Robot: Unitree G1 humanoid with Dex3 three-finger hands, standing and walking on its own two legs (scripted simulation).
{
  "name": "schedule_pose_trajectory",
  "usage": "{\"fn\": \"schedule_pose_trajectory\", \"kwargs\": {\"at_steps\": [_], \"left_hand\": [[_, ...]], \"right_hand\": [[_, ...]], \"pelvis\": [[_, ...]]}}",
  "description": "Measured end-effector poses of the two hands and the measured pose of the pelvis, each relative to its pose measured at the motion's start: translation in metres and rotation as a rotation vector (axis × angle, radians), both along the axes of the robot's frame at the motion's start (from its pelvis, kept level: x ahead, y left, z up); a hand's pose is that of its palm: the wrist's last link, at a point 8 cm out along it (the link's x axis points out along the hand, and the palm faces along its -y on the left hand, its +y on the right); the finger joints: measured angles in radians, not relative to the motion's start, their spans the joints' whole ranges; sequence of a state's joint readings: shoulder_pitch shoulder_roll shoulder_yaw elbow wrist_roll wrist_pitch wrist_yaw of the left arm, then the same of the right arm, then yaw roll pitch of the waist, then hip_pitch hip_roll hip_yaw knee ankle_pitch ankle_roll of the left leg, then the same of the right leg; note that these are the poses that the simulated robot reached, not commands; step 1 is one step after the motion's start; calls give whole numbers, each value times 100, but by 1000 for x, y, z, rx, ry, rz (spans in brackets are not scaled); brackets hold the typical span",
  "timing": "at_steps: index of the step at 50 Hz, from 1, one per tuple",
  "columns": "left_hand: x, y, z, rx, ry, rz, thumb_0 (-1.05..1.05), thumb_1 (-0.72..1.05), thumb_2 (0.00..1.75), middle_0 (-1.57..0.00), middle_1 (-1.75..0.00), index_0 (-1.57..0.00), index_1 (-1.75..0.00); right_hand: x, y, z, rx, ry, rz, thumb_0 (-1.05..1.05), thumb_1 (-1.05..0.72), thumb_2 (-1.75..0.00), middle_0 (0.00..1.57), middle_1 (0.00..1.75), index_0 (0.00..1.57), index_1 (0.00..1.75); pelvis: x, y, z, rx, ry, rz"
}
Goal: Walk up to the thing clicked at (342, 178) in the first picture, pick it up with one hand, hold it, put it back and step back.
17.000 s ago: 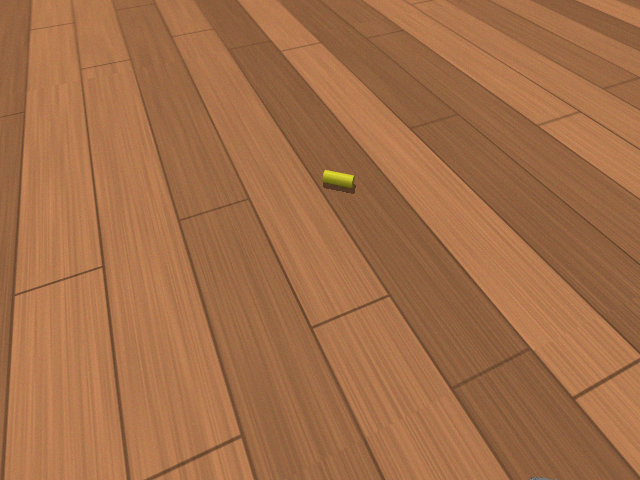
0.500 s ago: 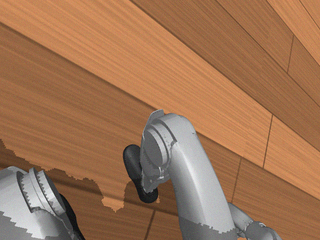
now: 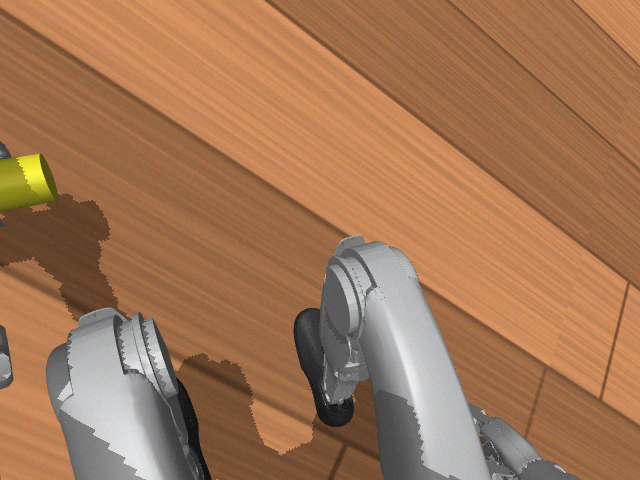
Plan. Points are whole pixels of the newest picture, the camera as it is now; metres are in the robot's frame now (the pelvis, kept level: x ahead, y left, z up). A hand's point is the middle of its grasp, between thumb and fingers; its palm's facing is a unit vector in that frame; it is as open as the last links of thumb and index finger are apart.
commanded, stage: settle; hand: left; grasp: from above
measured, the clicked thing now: out of the picture +0.48 +0.31 -0.22
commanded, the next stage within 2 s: lift in 0.36 s
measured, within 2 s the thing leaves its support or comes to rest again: neither
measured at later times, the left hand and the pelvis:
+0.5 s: hand out of the picture +0.47 +0.30 -0.13, palm faces -0.46 -0.06 -0.89, open 8.8 cm; pelvis -0.01 +0.00 +0.03, yaw +3 degrees
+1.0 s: hand out of the picture +0.42 +0.31 -0.02, palm faces -0.46 -0.08 -0.88, open 8.8 cm; pelvis -0.01 +0.00 +0.09, yaw +6 degrees
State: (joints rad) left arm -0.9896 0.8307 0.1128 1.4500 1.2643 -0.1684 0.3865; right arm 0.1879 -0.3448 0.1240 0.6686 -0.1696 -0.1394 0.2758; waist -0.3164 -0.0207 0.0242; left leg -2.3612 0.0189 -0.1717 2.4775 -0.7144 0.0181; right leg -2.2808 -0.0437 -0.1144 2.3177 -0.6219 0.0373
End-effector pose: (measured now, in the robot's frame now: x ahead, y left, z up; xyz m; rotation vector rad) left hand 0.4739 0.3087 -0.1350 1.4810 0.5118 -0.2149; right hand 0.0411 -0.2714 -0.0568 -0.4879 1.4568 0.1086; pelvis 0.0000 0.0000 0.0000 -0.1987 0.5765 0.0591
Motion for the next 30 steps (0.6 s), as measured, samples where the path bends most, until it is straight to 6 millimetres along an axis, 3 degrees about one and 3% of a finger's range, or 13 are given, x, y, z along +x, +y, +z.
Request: {"fn": "schedule_pose_trajectory", "kwargs": {"at_steps": [12,30], "left_hand": [[0,-7,40,12,18,-52,1,16,32,-82,-40,-86,-35],[-3,-5,75,11,15,-38,1,16,32,-83,-36,-87,-34]], "right_hand": [[13,-3,-3,-16,-55,-31,0,-91,-90,20,29,20,30],[-8,-2,9,-48,-15,-127,0,-91,-90,20,29,20,30]], "pelvis": [[-5,-4,13,30,13,18],[-7,-3,33,44,43,31]]}}
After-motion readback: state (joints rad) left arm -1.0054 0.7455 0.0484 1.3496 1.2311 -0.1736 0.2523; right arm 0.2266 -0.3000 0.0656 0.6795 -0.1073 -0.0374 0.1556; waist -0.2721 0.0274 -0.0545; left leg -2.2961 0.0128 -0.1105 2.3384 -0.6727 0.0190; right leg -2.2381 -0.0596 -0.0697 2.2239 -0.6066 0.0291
